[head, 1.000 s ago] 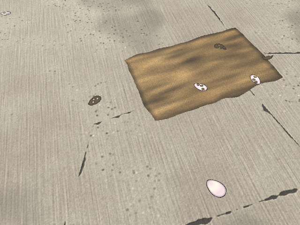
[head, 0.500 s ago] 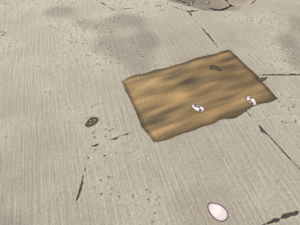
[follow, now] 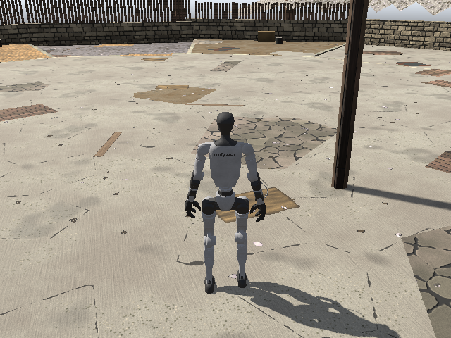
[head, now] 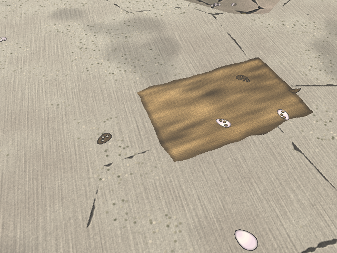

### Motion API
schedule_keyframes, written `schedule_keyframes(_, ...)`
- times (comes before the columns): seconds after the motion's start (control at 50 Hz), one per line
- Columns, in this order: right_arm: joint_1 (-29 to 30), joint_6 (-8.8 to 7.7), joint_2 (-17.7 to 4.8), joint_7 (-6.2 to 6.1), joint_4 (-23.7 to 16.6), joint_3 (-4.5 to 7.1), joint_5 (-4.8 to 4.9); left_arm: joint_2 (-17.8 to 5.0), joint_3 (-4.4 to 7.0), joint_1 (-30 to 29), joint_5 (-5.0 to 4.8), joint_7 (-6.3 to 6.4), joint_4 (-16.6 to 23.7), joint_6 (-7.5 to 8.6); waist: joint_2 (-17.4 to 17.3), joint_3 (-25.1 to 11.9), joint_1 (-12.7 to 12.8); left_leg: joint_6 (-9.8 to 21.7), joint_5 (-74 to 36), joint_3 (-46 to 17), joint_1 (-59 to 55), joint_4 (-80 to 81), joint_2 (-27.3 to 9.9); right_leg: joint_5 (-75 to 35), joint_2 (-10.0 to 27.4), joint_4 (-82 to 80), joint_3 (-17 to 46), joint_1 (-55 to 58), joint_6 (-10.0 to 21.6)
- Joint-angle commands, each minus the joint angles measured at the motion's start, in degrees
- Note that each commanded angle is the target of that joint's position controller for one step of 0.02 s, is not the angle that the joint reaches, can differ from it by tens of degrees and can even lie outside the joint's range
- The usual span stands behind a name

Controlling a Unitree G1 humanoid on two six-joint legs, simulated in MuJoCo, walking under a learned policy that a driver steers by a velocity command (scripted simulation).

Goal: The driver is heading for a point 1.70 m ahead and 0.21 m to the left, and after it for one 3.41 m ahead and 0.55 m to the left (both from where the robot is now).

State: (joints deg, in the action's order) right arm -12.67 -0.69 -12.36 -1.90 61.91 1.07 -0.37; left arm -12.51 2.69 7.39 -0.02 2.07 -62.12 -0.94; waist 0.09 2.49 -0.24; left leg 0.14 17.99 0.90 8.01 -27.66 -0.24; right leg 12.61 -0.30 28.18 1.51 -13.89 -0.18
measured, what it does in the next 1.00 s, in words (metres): walks ahead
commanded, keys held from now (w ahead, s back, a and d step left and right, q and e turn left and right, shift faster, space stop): no key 0.60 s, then w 0.40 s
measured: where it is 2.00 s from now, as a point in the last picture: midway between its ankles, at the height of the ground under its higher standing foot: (178, 222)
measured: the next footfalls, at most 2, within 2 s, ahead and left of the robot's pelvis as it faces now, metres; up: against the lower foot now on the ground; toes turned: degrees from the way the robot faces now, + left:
left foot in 1.34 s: +0.47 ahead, +0.11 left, +0.00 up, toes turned +3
right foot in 1.90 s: +0.79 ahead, -0.13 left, +0.00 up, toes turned -3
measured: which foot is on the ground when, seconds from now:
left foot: down 0.00-0.88, up 0.90-1.00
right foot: down 0.00-1.00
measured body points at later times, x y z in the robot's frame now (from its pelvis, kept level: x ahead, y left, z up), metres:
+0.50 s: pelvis +0.00 +0.00 +0.00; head +0.01 +0.01 +0.45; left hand +0.04 +0.25 -0.15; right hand +0.00 -0.24 -0.15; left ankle -0.03 +0.12 -0.74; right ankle +0.03 -0.12 -0.74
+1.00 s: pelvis +0.10 -0.04 +0.00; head +0.10 -0.05 +0.45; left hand +0.07 +0.22 -0.14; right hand +0.13 -0.30 -0.15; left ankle +0.03 +0.10 -0.65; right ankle +0.05 -0.13 -0.74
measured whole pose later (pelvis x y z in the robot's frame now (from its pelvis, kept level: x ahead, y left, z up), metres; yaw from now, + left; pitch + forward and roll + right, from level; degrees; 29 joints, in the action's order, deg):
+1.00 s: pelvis +0.10 -0.04 +0.00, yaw +0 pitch +1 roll +0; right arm -18.0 -5.3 -14.4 -0.4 57.7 2.9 2.3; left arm -11.8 2.4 20.3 -0.6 -0.7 -64.2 6.4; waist -2.1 -1.2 1.6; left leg 4.1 19.2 -0.6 25.3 -66.3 -1.8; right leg 17.5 -1.4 25.5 -3.3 -9.1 2.8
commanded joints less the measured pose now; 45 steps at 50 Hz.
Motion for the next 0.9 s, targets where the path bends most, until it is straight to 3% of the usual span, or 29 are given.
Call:
schedule_keyframes(0.02,-2.4,-0.42,-5.7,-0.21,-1.1,0.8,-0.01,-5.9,0.79,-0.2,0.0,0.19,1.1,0.44,-0.1,-1.0,0.1,0.8,-6.3,-1.5,6.0,6.1,-1.7,-8.7,1.9,-3.5,1.6,4.7,1.9)
schedule_keyframes(0.6,-9.1,-0.69,-3.4,-0.28,-0.1,0.06,0.16,-4.5,-0.34,4.0,-0.13,0.6,-2.1,0.42,-0.3,0.2,0.3,1.2,-6.3,-1.4,6.8,6.7,-1.3,-7.9,1.6,-3.7,1.2,3.6,1.4)
schedule_keyframes(0.62,-10.3,-0.61,-2.9,-0.34,0.5,0.01,0.2,-3.8,-0.52,5.1,-0.12,0.62,-2.6,0.37,-0.6,-1.1,0.3,1.5,-0.6,-1.1,6.3,7.3,-0.9,-2.4,0.8,-3.4,0.2,4.0,1.5)
schedule_keyframes(0.64,-10.8,-0.43,-3.8,-0.51,0.6,0.38,0.54,-4.0,-0.39,5.3,-0.39,0.68,-2.7,0.31,-1.5,-0.1,0.2,2.5,8.4,-1.7,7.1,7.8,-0.8,6.3,-0.7,-1.7,-1.3,2.5,1.7)
schedule_keyframes(0.68,-10.9,-0.4,-6.6,-0.86,-0.5,1.35,1.21,-4.4,-0.1,4.1,-0.62,0.59,-1.8,0.96,-4.6,4.1,-0.7,6.2,25.8,-8.1,8.8,11.2,-4.8,19.6,-2.5,3.6,-3.4,-5.5,2.4)
schedule_keyframes(0.72,-13.1,-1.37,-10.3,-0.79,-0.7,2.79,1.83,-2.4,-0.51,1.1,-0.83,-0.31,0.4,2.93,-10.5,7.3,-2.0,12.0,32.3,-22.3,6.7,18.2,-15.6,12.7,-1.2,14.8,-4.9,-13.2,2.7)
schedule_keyframes(0.74,-12.8,-1.93,-10.4,-0.7,-1.0,3.07,1.74,-2.5,-0.48,0.0,-1.05,-0.83,1.1,3.85,-10.1,8.9,-2.1,14.0,30.3,-26.4,6.8,19.7,-19.0,11.8,1.2,18.8,-3.2,-16.0,3.4)
schedule_keyframes(0.76,-12.2,-2.49,-9.6,-0.5,-1.5,3.0,1.41,-2.7,-0.37,-0.5,-1.41,-1.29,1.7,4.59,-9.3,9.6,-1.8,14.3,26.4,-27.0,5.4,19.6,-19.9,14.1,2.7,20.6,-2.1,-18.6,4.1)
schedule_keyframes(0.8,-9.9,-2.99,-8.7,0.06,-2.8,2.99,1.93,-2.9,-0.22,0.4,-2.09,-1.91,2.2,5.83,-7.9,8.7,-0.1,11.7,18.1,-21.2,3.6,17.2,-17.3,15.3,3.7,12.7,-2.3,-16.0,5.2)
schedule_keyframes(0.84,-7.4,-2.62,-9.0,0.47,-3.8,3.07,2.56,-3.0,0.61,8.4,-2.03,-2.1,-1.4,6.29,-6.3,5.1,3.5,8.5,11.5,-12.0,10.9,11.5,-11.0,3.9,-0.9,0.6,-7.5,2.8,4.3)
schedule_keyframes(0.86,-6.8,-2.72,-8.9,0.58,-4.4,2.94,2.4,-3.9,1.36,14.1,-1.69,-2.08,-3.5,6.03,-5.0,2.7,5.5,7.4,5.0,-8.8,14.8,6.1,-8.4,1.3,-1.8,0.0,-6.8,11.3,3.7)
schedule_keyframes(0.88,-4.5,-3.2,-6.4,0.86,-5.7,2.16,1.93,-7.3,2.54,22.0,-1.43,-1.81,-4.8,6.04,4.2,0.0,8.7,4.3,-2.1,-2.0,21.3,-11.4,-3.2,6.3,6.7,-6.4,6.6,19.3,6.5)
schedule_keyframes(0.9,-5.0,-4.36,-1.8,0.73,-8.0,1.08,1.69,-14.5,3.86,29.6,-1.61,-2.09,-5.2,6.35,19.3,-4.5,9.6,1.4,9.4,2.1,33.7,-30.6,3.6,12.1,20.5,-16.5,33.4,27.7,15.4)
